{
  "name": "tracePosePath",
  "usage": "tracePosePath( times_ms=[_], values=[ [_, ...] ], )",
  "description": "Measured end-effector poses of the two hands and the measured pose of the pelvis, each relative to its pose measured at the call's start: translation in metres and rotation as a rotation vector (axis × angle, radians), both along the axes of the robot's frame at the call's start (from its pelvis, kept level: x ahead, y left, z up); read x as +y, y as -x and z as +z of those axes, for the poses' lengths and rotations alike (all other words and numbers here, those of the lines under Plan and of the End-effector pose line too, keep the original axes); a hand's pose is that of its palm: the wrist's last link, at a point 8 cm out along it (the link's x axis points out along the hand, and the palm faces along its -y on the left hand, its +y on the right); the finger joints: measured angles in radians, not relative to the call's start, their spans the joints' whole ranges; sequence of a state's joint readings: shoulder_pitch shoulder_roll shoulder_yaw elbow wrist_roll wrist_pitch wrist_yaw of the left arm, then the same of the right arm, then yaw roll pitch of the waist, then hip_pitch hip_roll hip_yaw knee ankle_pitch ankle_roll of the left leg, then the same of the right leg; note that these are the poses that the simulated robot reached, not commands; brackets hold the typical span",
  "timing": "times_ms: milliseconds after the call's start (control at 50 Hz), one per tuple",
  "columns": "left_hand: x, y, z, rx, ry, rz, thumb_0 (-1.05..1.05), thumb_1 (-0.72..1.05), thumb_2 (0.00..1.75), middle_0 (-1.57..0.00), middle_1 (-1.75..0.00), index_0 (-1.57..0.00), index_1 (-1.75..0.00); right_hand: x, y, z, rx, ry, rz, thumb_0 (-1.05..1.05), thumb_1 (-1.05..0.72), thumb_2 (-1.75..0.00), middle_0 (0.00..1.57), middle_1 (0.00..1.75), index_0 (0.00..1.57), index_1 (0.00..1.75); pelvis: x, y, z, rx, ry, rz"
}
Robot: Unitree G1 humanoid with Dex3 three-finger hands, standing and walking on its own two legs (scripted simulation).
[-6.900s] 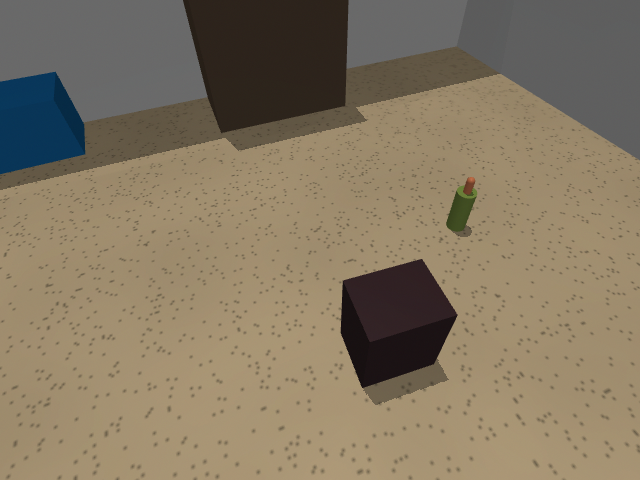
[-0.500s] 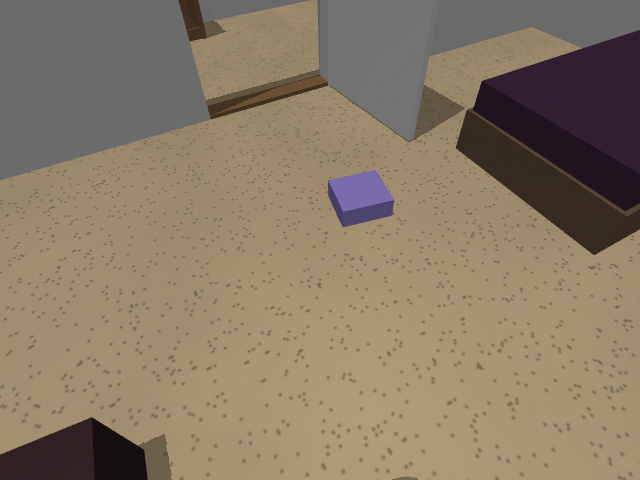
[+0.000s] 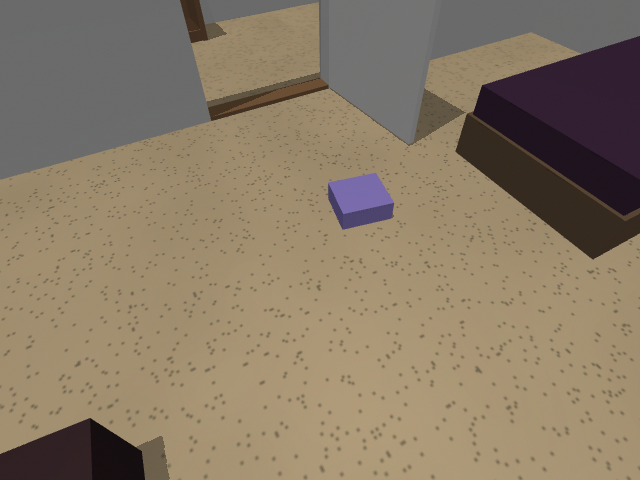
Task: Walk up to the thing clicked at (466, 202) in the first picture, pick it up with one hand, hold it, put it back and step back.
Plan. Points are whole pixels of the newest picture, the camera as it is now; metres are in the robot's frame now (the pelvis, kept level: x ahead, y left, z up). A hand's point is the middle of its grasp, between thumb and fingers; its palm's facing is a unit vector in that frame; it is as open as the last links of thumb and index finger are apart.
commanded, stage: stand
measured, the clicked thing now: out of the picture +0.50 +1.24 -0.64
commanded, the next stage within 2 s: walk up in 0.42 s
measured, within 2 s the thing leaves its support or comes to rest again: neither
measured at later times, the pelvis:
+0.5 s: pelvis +0.00 +0.00 +0.00, yaw +1 degrees
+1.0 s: pelvis +0.08 +0.02 -0.02, yaw +5 degrees
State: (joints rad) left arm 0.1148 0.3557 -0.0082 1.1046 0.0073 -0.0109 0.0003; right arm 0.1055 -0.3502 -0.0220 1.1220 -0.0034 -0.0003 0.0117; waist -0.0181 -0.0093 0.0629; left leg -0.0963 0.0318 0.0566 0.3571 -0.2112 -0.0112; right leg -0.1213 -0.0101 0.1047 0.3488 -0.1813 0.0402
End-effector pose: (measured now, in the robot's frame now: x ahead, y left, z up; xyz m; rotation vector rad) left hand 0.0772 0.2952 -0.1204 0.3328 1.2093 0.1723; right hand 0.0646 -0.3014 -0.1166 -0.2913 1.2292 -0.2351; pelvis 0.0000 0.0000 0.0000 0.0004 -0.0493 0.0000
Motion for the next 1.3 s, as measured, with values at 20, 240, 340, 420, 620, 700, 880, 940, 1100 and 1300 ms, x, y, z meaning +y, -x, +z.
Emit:
tracePosePath(
  times_ms=[20, 240, 340, 420, 620, 700, 880, 940, 1100, 1300],
  values=[
    [0.0, 0.0, 0.0, 0.0, 0.001, 0.001, 0.01, 0.9, 0.9, -0.21, -0.3, -0.2, -0.3, 0.0, 0.0, 0.0, 0.0, 0.001, 0.001, 0.0, -0.9, -0.9, 0.2, 0.3, 0.21, 0.3, 0.0, 0.0, 0.0, -0.001, 0.0, 0.0],
    [0.002, 0.009, -0.002, 0.014, 0.005, 0.011, 0.01, 0.9, 0.9, -0.21, -0.3, -0.2, -0.3, 0.002, 0.005, 0.0, 0.008, 0.002, 0.004, 0.0, -0.9, -0.9, 0.2, 0.3, 0.21, 0.3, 0.002, 0.003, 0.0, -0.001, -0.001, 0.003],
    [0.004, 0.013, -0.002, 0.023, 0.002, 0.015, 0.01, 0.9, 0.9, -0.21, -0.3, -0.2, -0.3, 0.003, 0.006, -0.001, 0.014, 0.001, 0.007, 0.0, -0.9, -0.9, 0.2, 0.3, 0.21, 0.3, 0.003, 0.003, 0.0, -0.001, -0.001, 0.005],
    [0.005, 0.014, -0.001, 0.022, -0.001, 0.017, 0.01, 0.9, 0.9, -0.2, -0.3, -0.2, -0.3, 0.004, 0.005, -0.002, 0.014, -0.001, 0.008, 0.0, -0.9, -0.9, 0.2, 0.3, 0.21, 0.3, 0.003, 0.003, 0.0, -0.002, -0.001, 0.007],
    [0.007, 0.012, 0.002, -0.023, -0.043, 0.063, 0.01, 0.9, 0.9, -0.21, -0.3, -0.2, -0.3, -0.018, 0.003, -0.015, 0.033, -0.019, 0.019, 0.0, -0.9, -0.9, 0.2, 0.3, 0.21, 0.3, -0.015, -0.02, -0.012, -0.022, 0.009, 0.022],
    [0.004, 0.021, 0.007, -0.007, -0.049, 0.1, 0.01, 0.9, 0.9, -0.21, -0.3, -0.2, -0.3, -0.022, -0.015, -0.015, 0.056, -0.002, 0.048, 0.01, -0.9, -0.9, 0.2, 0.3, 0.21, 0.3, -0.015, -0.035, -0.01, -0.014, 0.024, 0.035],
    [0.022, 0.007, -0.007, 0.038, -0.035, 0.132, 0.01, 0.9, 0.9, -0.21, -0.3, -0.2, -0.3, -0.004, -0.081, -0.007, 0.022, 0.036, 0.137, 0.01, -0.9, -0.9, 0.2, 0.3, 0.21, 0.3, 0.004, -0.067, -0.016, -0.01, 0.033, 0.074],
    [0.03, -0.012, -0.021, 0.024, -0.016, 0.153, 0.01, 0.9, 0.9, -0.21, -0.3, -0.2, -0.3, 0.009, -0.102, -0.008, -0.015, 0.056, 0.148, 0.0, -0.9, -0.9, 0.2, 0.3, 0.21, 0.3, 0.013, -0.074, -0.023, -0.02, 0.016, 0.079],
    [0.029, -0.053, -0.022, -0.037, 0.01, 0.131, 0.01, 0.9, 0.9, -0.2, -0.3, -0.2, -0.3, 0.03, -0.151, 0.003, -0.136, 0.04, 0.187, 0.0, -0.9, -0.9, 0.2, 0.3, 0.21, 0.3, 0.015, -0.081, -0.02, -0.008, 0.023, 0.085],
    [0.025, -0.04, -0.014, -0.006, -0.031, 0.15, 0.01, 0.9, 0.9, -0.21, -0.3, -0.2, -0.3, 0.021, -0.168, -0.009, -0.136, 0.009, 0.187, 0.0, -0.9, -0.9, 0.2, 0.3, 0.21, 0.3, 0.008, -0.086, -0.023, 0.007, 0.011, 0.113]
  ],
)
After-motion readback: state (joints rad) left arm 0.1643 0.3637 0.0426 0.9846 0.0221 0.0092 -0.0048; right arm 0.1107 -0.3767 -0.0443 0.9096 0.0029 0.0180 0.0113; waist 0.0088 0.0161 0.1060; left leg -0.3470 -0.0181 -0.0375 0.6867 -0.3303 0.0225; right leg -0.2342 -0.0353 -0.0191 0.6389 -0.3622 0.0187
